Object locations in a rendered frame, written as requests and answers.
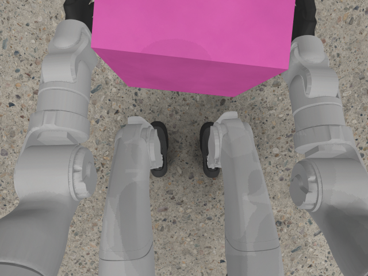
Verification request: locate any robot left upper arm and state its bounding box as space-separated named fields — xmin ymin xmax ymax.
xmin=0 ymin=144 xmax=97 ymax=276

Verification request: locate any right robot thigh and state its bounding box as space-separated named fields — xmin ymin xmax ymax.
xmin=210 ymin=118 xmax=285 ymax=276

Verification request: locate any robot right upper arm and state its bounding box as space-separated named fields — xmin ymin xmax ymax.
xmin=289 ymin=158 xmax=368 ymax=276

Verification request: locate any left robot forearm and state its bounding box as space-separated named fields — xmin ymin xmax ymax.
xmin=14 ymin=19 xmax=98 ymax=197

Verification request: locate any left robot thigh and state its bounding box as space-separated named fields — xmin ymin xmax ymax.
xmin=98 ymin=124 xmax=159 ymax=276

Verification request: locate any right robot forearm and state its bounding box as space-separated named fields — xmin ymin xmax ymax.
xmin=281 ymin=35 xmax=368 ymax=174

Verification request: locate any left robot hand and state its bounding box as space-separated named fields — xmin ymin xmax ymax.
xmin=63 ymin=0 xmax=94 ymax=34

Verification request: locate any robot thigh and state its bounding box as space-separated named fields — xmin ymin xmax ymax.
xmin=98 ymin=124 xmax=159 ymax=276
xmin=210 ymin=118 xmax=285 ymax=276

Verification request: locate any carton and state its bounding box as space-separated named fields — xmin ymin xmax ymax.
xmin=91 ymin=0 xmax=296 ymax=97

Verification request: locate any right robot hand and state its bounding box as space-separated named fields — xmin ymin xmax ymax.
xmin=291 ymin=0 xmax=317 ymax=42

